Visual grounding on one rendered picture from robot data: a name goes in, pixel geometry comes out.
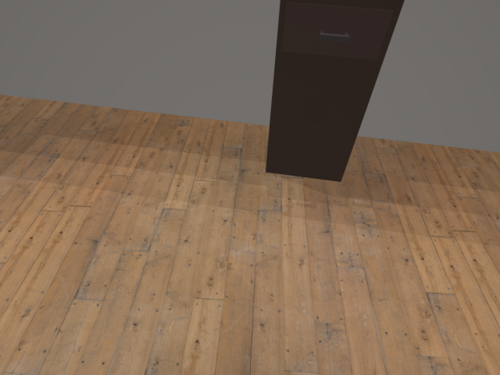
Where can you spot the cabinet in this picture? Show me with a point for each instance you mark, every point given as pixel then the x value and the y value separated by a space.
pixel 319 101

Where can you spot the drawer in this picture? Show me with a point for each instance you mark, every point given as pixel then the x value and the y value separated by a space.
pixel 366 28

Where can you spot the handle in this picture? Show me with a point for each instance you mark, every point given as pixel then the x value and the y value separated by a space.
pixel 334 37

